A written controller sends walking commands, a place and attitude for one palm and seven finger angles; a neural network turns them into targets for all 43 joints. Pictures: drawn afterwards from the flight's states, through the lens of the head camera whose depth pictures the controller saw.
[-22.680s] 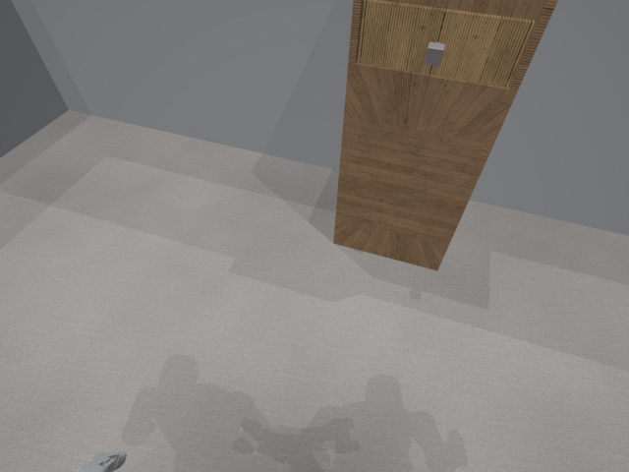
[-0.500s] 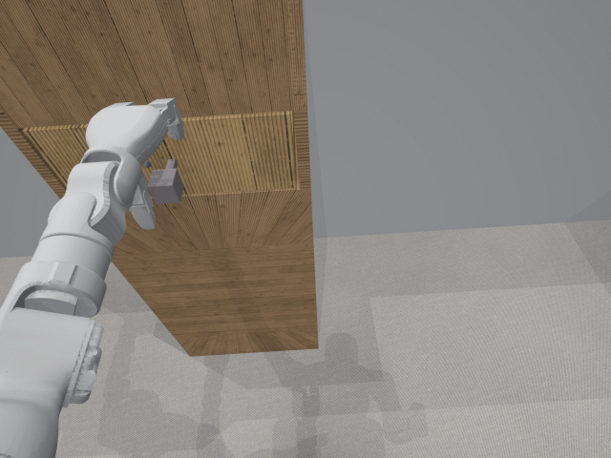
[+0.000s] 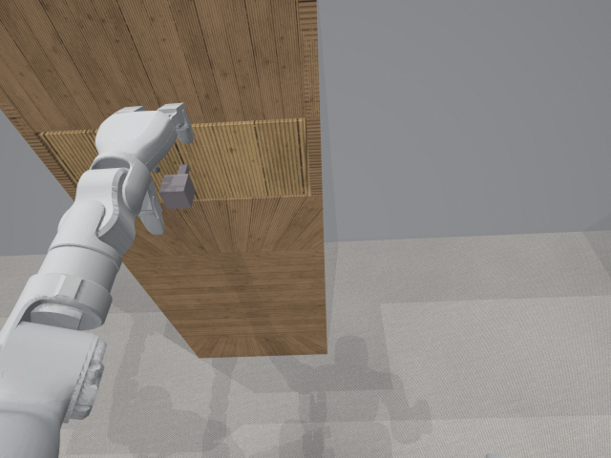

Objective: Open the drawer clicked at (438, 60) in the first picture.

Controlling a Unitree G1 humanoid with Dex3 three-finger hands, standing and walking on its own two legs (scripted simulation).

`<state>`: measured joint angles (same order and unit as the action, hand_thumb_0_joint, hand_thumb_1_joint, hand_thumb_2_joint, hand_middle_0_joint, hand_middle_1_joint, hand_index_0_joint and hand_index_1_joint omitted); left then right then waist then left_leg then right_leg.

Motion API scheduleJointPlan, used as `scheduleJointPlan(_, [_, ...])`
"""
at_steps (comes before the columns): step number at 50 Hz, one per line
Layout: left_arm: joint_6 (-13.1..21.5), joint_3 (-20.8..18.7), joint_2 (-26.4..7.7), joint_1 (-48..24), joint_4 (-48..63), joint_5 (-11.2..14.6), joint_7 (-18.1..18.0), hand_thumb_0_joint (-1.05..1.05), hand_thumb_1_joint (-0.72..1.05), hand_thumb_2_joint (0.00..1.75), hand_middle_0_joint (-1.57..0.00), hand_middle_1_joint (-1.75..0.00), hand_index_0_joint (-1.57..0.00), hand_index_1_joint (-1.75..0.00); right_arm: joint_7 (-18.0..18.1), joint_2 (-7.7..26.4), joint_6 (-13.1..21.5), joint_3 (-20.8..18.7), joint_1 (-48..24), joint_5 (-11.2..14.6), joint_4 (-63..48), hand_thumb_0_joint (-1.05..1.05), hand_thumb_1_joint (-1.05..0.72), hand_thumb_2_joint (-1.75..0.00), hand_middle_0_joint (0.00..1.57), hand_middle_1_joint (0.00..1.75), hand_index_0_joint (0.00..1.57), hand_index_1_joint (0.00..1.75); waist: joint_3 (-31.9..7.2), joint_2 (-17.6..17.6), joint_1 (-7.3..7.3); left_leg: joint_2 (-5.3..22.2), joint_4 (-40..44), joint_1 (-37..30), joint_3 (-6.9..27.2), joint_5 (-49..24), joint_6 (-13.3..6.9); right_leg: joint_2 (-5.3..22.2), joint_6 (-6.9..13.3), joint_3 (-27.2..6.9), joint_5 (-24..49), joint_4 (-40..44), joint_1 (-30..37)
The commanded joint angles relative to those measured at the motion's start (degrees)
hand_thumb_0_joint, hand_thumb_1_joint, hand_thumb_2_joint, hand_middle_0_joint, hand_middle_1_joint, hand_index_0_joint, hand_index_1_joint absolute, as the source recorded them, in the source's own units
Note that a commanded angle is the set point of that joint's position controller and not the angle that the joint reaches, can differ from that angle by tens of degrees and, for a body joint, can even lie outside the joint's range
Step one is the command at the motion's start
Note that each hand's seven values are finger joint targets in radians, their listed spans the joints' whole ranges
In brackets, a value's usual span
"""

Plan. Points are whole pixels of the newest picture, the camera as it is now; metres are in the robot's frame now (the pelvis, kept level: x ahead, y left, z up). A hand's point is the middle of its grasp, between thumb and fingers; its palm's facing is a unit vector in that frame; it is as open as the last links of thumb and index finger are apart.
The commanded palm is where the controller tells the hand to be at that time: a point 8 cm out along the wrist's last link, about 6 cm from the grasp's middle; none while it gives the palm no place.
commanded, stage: move the hooked fingers above the handle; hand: left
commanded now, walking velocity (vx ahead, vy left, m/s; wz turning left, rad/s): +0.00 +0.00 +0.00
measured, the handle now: (180, 183) +0.49 +0.21 +0.08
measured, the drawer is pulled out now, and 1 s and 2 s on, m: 0.00 0.00 0.00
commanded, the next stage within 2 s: lower the fingers behind the handle in 1.48 s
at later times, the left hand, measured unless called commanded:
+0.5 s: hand (157, 165) +0.45 +0.21 +0.16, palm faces +0.02 -0.04 -1.00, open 13.8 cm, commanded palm +0.42 +0.22 +0.21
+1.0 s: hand (156, 164) +0.46 +0.21 +0.16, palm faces +0.00 -0.03 -1.00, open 13.6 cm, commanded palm +0.43 +0.23 +0.21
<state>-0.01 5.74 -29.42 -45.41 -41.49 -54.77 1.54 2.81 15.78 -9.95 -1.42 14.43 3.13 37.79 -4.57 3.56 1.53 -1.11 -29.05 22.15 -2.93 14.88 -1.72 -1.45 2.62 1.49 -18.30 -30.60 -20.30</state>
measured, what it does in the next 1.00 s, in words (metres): stands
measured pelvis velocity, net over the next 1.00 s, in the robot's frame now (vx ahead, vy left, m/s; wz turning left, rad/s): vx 0.00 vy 0.00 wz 0.01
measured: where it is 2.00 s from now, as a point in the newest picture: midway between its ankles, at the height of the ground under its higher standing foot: outside the picture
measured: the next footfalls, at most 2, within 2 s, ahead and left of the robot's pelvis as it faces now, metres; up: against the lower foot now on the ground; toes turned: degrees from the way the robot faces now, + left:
none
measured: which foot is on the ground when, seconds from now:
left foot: down 0.00-1.00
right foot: down 0.00-1.00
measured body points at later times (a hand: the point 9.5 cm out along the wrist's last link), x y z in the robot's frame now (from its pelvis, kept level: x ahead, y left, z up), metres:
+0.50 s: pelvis +0.01 +0.00 +0.00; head +0.04 -0.03 +0.45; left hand +0.45 +0.21 +0.21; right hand +0.14 -0.25 -0.13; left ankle -0.01 +0.10 -0.73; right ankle -0.04 -0.09 -0.73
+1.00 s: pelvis +0.00 +0.00 +0.00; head +0.04 -0.03 +0.45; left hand +0.45 +0.21 +0.21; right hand +0.11 -0.26 -0.14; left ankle -0.01 +0.10 -0.73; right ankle -0.04 -0.09 -0.73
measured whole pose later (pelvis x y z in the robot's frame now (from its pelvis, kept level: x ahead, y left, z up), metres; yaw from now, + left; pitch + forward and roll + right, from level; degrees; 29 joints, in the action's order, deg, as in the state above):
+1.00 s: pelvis +0.00 +0.00 +0.00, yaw +1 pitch +8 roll +1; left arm -2.0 7.8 -28.8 -47.1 -40.6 -53.2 3.0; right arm 2.7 15.9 -10.8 -0.9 13.3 3.4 39.0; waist -4.4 3.7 1.1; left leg -1.6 -29.1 21.7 -2.2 15.0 -1.8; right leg -1.1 2.5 2.2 -18.7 -30.5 -19.5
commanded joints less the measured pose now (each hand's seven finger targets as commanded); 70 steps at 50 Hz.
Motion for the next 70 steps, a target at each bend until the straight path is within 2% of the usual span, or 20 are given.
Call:
scheduleJointPlan(1, [-1.31,-4.98,-14.20,-25.74,15.76,0.55,-2.55,0.00,-0.50,0.30,-0.30,-1.20,-0.30,-1.20,-0.07,6.97,1.44,-2.39,-2.05,0.04,-6.95,0.00,-0.90,-0.90,0.20,0.30,0.20,0.30,-22.39,-2.54,-0.77,-0.30,-1.00,-13.56,1.81,-25.88,-1.92,0.36,-0.49,-1.98,25.92,2.47,7.95])
scheduleJointPlan(5, [-3.29,-4.41,-14.30,-25.05,12.79,0.90,-1.24,0.00,-0.50,0.30,-0.30,-1.20,-0.30,-1.20,0.24,7.39,0.88,-1.78,-3.11,0.38,-6.47,0.00,-0.90,-0.90,0.20,0.30,0.20,0.30,-17.73,-5.52,-0.30,-0.50,0.03,-10.92,1.55,-21.19,-1.86,0.60,-0.89,-1.86,24.62,3.26,7.50])
scheduleJointPlan(8, [-2.57,-3.94,-14.26,-26.38,16.69,0.79,-0.34,0.00,-0.50,0.30,-0.30,-1.20,-0.30,-1.20,0.19,7.13,0.82,-1.90,-3.39,0.31,-6.98,0.00,-0.90,-0.90,0.20,0.30,0.20,0.30,-20.39,-2.73,-0.47,-0.67,-0.52,-12.87,1.95,-23.16,-1.92,0.64,-0.60,-2.07,25.53,2.66,8.03])
scheduleJointPlan(11, [-1.95,-1.31,-11.07,-26.63,19.39,1.50,0.10,0.00,-0.50,0.30,-0.30,-1.20,-0.30,-1.20,0.00,6.91,0.83,-1.99,-3.41,0.13,-7.22,0.00,-0.90,-0.90,0.20,0.30,0.20,0.30,-21.37,-2.27,0.16,-0.60,-1.18,-15.29,2.48,-25.66,-1.85,0.47,-0.49,-1.84,25.62,2.67,6.83])
scheduleJointPlan(16, [-2.21,-3.08,-12.12,-27.09,18.42,1.77,-1.04,0.00,-0.50,0.30,-0.30,-1.20,-0.30,-1.20,-0.15,6.87,0.81,-1.84,-3.88,0.02,-6.62,0.00,-0.90,-0.90,0.20,0.30,0.20,0.30,-20.99,-3.25,-0.58,-0.47,-1.14,-14.79,2.62,-26.10,-1.54,0.45,-0.36,-1.57,25.49,2.36,6.64])
scheduleJointPlan(19, [-3.23,-7.66,-16.91,-25.22,16.60,1.08,-2.16,0.00,-0.50,0.30,-0.30,-1.20,-0.30,-1.20,-0.24,6.85,0.61,-1.47,-4.40,-0.28,-6.31,0.00,-0.90,-0.90,0.20,0.30,0.20,0.30,-22.15,-3.65,-2.10,-0.63,-0.97,-12.84,2.09,-26.54,-1.43,0.67,-0.44,-1.73,27.95,1.63,9.62])
scheduleJointPlan(21, [-4.18,-7.53,-16.70,-23.48,14.31,1.08,-1.97,0.00,-0.50,0.30,-0.30,-1.20,-0.30,-1.20,-0.24,7.00,0.37,-1.18,-5.16,-0.15,-6.44,0.00,-0.90,-0.90,0.20,0.30,0.20,0.30,-20.94,-6.26,-2.15,-0.68,-0.47,-10.47,1.70,-25.07,-1.43,1.01,-0.60,-1.89,28.68,2.10,11.30])
scheduleJointPlan(23, [-4.97,-6.47,-16.17,-22.90,12.12,0.58,-1.35,0.00,-0.50,0.30,-0.30,-1.20,-0.30,-1.20,0.07,7.04,0.10,-0.92,-5.30,0.07,-6.45,0.00,-0.90,-0.90,0.20,0.30,0.20,0.30,-18.89,-6.39,-1.81,-0.67,0.01,-9.37,1.41,-23.18,-1.50,1.07,-0.85,-1.88,28.00,2.21,10.57])
scheduleJointPlan(29, [-3.79,-2.78,-12.27,-23.83,17.78,1.26,0.76,0.00,-0.50,0.30,-0.30,-1.20,-0.30,-1.20,-0.24,6.78,0.01,-1.45,-5.04,0.20,-7.69,0.00,-0.90,-0.90,0.20,0.30,0.20,0.30,-19.95,-3.21,-0.88,-0.59,-0.61,-12.87,2.06,-24.36,-1.60,0.84,-0.65,-1.77,26.53,2.29,8.36])
scheduleJointPlan(31, [-3.42,-2.44,-11.70,-22.87,16.96,1.86,1.22,0.00,-0.50,0.30,-0.30,-1.20,-0.30,-1.20,-0.02,7.00,0.16,-1.47,-4.76,0.25,-7.69,0.00,-0.90,-0.90,0.20,0.30,0.20,0.30,-18.99,-5.41,-0.51,-0.64,-0.47,-12.34,2.14,-22.97,-1.73,0.82,-0.68,-1.75,25.57,2.89,8.24])
scheduleJointPlan(40, [-0.89,-6.13,-16.04,-29.03,15.79,1.39,-2.12,0.00,-0.50,0.30,-0.30,-1.20,-0.30,-1.20,0.47,6.77,1.17,-1.79,-3.05,0.01,-5.60,0.00,-0.90,-0.90,0.20,0.30,0.20,0.30,-20.85,-1.92,-0.59,-0.68,-0.74,-12.59,2.27,-22.87,-1.42,0.57,-0.38,-1.77,24.51,2.29,7.35])
scheduleJointPlan(46, [-3.22,-3.53,-13.23,-27.21,9.22,1.07,-1.19,0.00,-0.50,0.30,-0.30,-1.20,-0.30,-1.20,0.39,7.24,1.05,-1.78,-2.80,0.28,-5.50,0.00,-0.90,-0.90,0.20,0.30,0.20,0.30,-19.19,-5.97,-0.01,-0.61,-0.36,-10.25,1.73,-20.65,-1.60,0.79,-0.73,-1.92,24.14,3.06,7.97])
scheduleJointPlan(47, [-3.06,-5.37,-15.76,-27.42,9.39,0.80,-0.96,0.00,-0.50,0.30,-0.30,-1.20,-0.30,-1.20,0.54,7.49,0.90,-1.66,-2.69,0.33,-5.41,0.00,-0.90,-0.90,0.20,0.30,0.20,0.30,-19.26,-5.66,-0.26,-0.54,-0.11,-10.00,1.81,-20.09,-1.57,0.87,-0.80,-1.93,23.95,2.91,8.09])
scheduleJointPlan(54, [-1.73,-5.16,-15.71,-25.09,6.81,0.61,0.12,0.00,-0.50,0.30,-0.30,-1.20,-0.30,-1.20,0.91,7.40,0.59,-1.34,-2.51,0.46,-6.23,0.00,-0.90,-0.90,0.20,0.30,0.20,0.30,-16.67,-5.59,-0.64,-0.58,0.39,-7.57,1.50,-17.30,-1.58,0.98,-0.88,-2.13,21.66,3.12,7.56])
scheduleJointPlan(55, [-1.63,-3.47,-13.95,-26.01,6.56,0.57,0.19,0.00,-0.50,0.30,-0.30,-1.20,-0.30,-1.20,0.91,7.23,0.62,-1.34,-2.57,0.53,-6.36,0.00,-0.90,-0.90,0.20,0.30,0.20,0.30,-15.56,-5.34,-0.12,-0.57,0.42,-7.57,1.46,-16.08,-1.53,0.96,-0.91,-2.06,20.20,3.43,6.28])
scheduleJointPlan(61, [-1.05,-5.41,-16.30,-26.86,5.34,0.17,-0.40,0.00,-0.50,0.30,-0.30,-1.20,-0.30,-1.20,1.09,7.54,1.01,-1.60,-1.33,0.40,-6.10,0.00,-0.90,-0.90,0.20,0.30,0.20,0.30,-17.56,-6.57,-0.06,-0.43,-0.09,-7.03,1.40,-16.24,-1.66,0.98,-0.90,-2.51,20.27,3.34,7.16])
scheduleJointPlan(64, [-1.03,-4.60,-15.31,-26.84,5.69,0.11,-0.67,0.00,-0.50,0.30,-0.30,-1.20,-0.30,-1.20,1.01,7.26,1.04,-1.57,-1.30,0.36,-6.36,0.00,-0.90,-0.90,0.20,0.30,0.20,0.30,-17.32,-4.66,-0.20,-0.41,-0.16,-7.44,1.26,-16.13,-1.54,0.90,-0.88,-2.28,19.97,2.97,6.21])
scheduleJointPlan(66, [-1.00,-6.34,-17.63,-26.57,4.04,-0.17,-0.77,0.00,-0.50,0.30,-0.30,-1.20,-0.30,-1.20,1.19,7.70,1.01,-1.55,-0.99,0.37,-6.04,0.00,-0.90,-0.90,0.20,0.30,0.20,0.30,-17.12,-6.09,-0.16,-0.37,-0.18,-6.32,1.22,-15.23,-1.58,0.96,-0.89,-2.54,18.95,3.36,6.76])
scheduleJointPlan(68, [-1.20,-4.47,-15.57,-26.92,3.98,-0.23,-0.91,0.00,-0.50,0.30,-0.30,-1.20,-0.30,-1.20,1.19,7.36,1.20,-1.55,-1.22,0.50,-6.24,0.00,-0.90,-0.90,0.20,0.30,0.20,0.30,-15.81,-4.58,0.20,-0.36,-0.17,-6.29,0.90,-13.87,-1.57,0.97,-1.06,-2.64,17.73,3.59,5.16])
scheduleJointPlan(70, [-1.30,-5.97,-17.73,-27.05,3.49,-0.56,-1.23,0.00,-0.50,0.30,-0.30,-1.20,-0.30,-1.20,1.32,7.56,1.23,-1.43,-0.84,0.40,-6.13,0.00,-0.90,-0.90,0.20,0.30,0.20,0.30,-16.76,-4.99,-0.18,-0.36,-0.18,-5.92,1.06,-14.05,-1.55,0.90,-0.97,-2.62,17.75,3.25,5.90])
